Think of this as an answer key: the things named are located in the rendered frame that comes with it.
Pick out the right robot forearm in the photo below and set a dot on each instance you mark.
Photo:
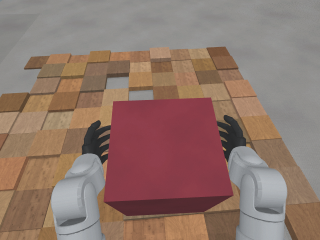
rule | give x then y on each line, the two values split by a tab
263	194

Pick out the right robot hand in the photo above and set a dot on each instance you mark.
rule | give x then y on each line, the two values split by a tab
234	136

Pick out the carton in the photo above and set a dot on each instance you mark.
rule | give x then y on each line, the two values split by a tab
165	156

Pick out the left robot forearm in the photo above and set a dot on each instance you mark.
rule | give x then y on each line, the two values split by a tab
74	200

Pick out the left robot hand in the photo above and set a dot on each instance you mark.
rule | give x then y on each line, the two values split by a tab
92	142

